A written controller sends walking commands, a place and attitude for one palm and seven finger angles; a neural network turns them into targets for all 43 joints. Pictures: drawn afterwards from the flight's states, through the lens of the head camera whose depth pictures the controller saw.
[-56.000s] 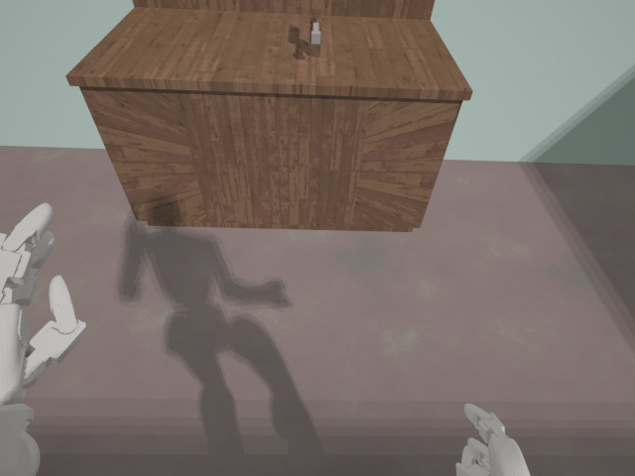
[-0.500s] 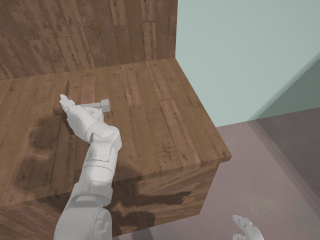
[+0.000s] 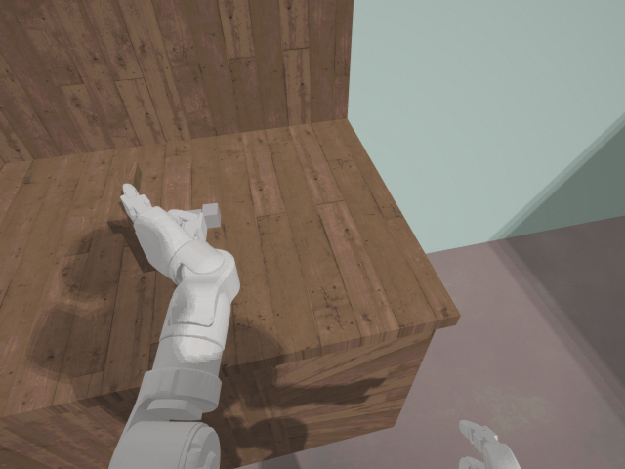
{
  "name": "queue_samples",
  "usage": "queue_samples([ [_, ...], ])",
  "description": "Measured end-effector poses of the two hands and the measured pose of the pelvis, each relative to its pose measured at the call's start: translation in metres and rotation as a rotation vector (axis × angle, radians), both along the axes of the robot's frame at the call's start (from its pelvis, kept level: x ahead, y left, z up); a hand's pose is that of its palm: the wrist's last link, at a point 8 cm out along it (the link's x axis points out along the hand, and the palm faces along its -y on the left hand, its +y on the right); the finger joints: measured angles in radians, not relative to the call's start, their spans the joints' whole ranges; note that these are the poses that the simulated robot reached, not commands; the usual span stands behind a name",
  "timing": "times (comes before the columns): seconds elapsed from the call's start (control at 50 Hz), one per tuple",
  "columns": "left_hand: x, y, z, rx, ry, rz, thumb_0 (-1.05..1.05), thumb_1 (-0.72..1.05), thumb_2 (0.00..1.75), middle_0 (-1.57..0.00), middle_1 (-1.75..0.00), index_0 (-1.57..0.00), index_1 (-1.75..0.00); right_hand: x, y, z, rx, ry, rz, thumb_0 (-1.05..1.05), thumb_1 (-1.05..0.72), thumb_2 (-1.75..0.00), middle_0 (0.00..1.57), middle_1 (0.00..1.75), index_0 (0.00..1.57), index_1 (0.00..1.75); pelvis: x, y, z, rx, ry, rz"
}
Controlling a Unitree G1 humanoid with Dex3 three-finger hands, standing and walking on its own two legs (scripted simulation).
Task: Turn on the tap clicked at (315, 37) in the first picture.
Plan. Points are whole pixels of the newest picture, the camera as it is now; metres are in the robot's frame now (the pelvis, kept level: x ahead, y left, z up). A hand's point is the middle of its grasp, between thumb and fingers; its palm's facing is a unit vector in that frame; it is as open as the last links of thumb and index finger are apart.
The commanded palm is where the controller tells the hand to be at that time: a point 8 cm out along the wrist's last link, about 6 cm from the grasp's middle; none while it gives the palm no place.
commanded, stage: lift the hand up off the lever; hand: left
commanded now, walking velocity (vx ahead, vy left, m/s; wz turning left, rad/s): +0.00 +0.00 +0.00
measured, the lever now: (211, 215) +0.48 +0.21 +0.05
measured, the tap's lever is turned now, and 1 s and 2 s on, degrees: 86 86 86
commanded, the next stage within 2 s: draw the hand back beside the body in 0.06 s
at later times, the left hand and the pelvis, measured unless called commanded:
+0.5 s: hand (191, 264) +0.32 +0.17 +0.13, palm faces +0.26 -0.95 -0.19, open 7.7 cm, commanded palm +0.28 +0.21 +0.15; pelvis +0.00 +0.00 +0.01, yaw -3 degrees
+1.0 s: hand (122, 299) +0.25 +0.22 +0.15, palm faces +0.26 -0.93 -0.28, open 7.5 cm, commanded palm +0.22 +0.26 +0.17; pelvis +0.00 +0.01 +0.02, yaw -2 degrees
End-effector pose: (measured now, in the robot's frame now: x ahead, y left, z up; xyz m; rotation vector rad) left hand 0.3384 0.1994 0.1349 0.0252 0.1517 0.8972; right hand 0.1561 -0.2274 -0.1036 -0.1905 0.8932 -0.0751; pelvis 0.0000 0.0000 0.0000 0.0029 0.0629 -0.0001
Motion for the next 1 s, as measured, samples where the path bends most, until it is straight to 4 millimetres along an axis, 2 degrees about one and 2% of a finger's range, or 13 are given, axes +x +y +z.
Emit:
queue_samples([
  [0.18, -0.005, -0.005, 0.001, -0.003, 0.012, -0.012, 0.02, 0.9, 0.9, -0.15, -0.15, -0.15, -0.15, 0.018, 0.012, 0.006, 0.018, -0.043, 0.036, 0.02, -0.91, -0.9, 0.2, 0.3, 0.2, 0.3, -0.002, 0.001, 0.0, 0.0, -0.009, 0.005],
  [0.26, -0.003, -0.016, 0.008, 0.059, -0.048, -0.245, 0.02, 0.9, 0.9, -0.15, -0.16, -0.15, -0.15, 0.017, 0.013, 0.011, 0.018, -0.053, 0.004, 0.02, -0.91, -0.9, 0.2, 0.3, 0.2, 0.3, -0.003, 0.0, 0.001, 0.009, -0.028, -0.007],
  [0.34, -0.011, -0.022, 0.015, 0.057, -0.112, -0.48, 0.02, 0.9, 0.9, -0.15, -0.16, -0.16, -0.16, 0.008, 0.008, 0.017, 0.017, -0.07, -0.064, 0.02, -0.9, -0.9, 0.2, 0.3, 0.21, 0.3, -0.002, 0.0, 0.004, 0.009, -0.061, -0.034],
  [0.4, -0.024, -0.014, 0.009, 0.032, -0.095, -0.523, 0.02, 0.9, 0.9, -0.16, -0.17, -0.16, -0.17, 0.0, 0.002, 0.02, 0.009, -0.072, -0.091, 0.02, -0.9, -0.9, 0.2, 0.3, 0.2, 0.3, -0.002, 0.0, 0.006, 0.005, -0.089, -0.044],
  [0.48, -0.046, 0.013, 0.0, 0.128, -0.059, -0.63, 0.02, 0.9, 0.9, -0.16, -0.18, -0.17, -0.18, -0.01, -0.006, 0.025, 0.011, -0.096, -0.104, 0.02, -0.91, -0.9, 0.2, 0.3, 0.2, 0.3, -0.003, -0.002, 0.009, 0.003, -0.124, -0.054],
  [0.54, -0.066, 0.029, 0.006, 0.216, -0.061, -0.667, 0.02, 0.9, 0.9, -0.17, -0.19, -0.17, -0.18, -0.014, -0.01, 0.026, -0.003, -0.11, -0.085, 0.02, -0.91, -0.9, 0.2, 0.3, 0.2, 0.3, -0.005, 0.0, 0.011, -0.002, -0.145, -0.049],
  [0.6, -0.08, 0.035, 0.016, 0.27, -0.099, -0.688, 0.02, 0.9, 0.9, -0.17, -0.2, -0.17, -0.19, -0.015, -0.01, 0.024, -0.018, -0.105, -0.051, 0.02, -0.91, -0.9, 0.2, 0.3, 0.2, 0.3, -0.007, 0.002, 0.012, -0.004, -0.156, -0.038],
  [0.66, -0.087, 0.033, 0.022, 0.289, -0.141, -0.709, 0.02, 0.9, 0.9, -0.17, -0.2, -0.17, -0.2, -0.011, -0.006, 0.024, -0.022, -0.105, -0.027, 0.02, -0.91, -0.9, 0.19, 0.3, 0.2, 0.3, -0.009, 0.004, 0.013, -0.004, -0.162, -0.03],
  [0.8, -0.093, 0.032, 0.021, 0.292, -0.161, -0.751, 0.02, 0.89, 0.9, -0.18, -0.23, -0.18, -0.22, 0.004, 0.01, 0.035, 0.007, -0.163, -0.021, 0.02, -0.91, -0.9, 0.2, 0.3, 0.2, 0.3, -0.007, 0.008, 0.015, -0.005, -0.159, -0.042],
  [1.0, -0.121, 0.066, 0.028, 0.335, -0.143, -0.673, 0.02, 0.89, 0.9, -0.19, -0.26, -0.19, -0.25, 0.019, 0.023, 0.04, 0.011, -0.191, 0.013, 0.02, -0.9, -0.9, 0.2, 0.3, 0.2, 0.3, 0.0, 0.015, 0.015, -0.012, -0.162, -0.041],
])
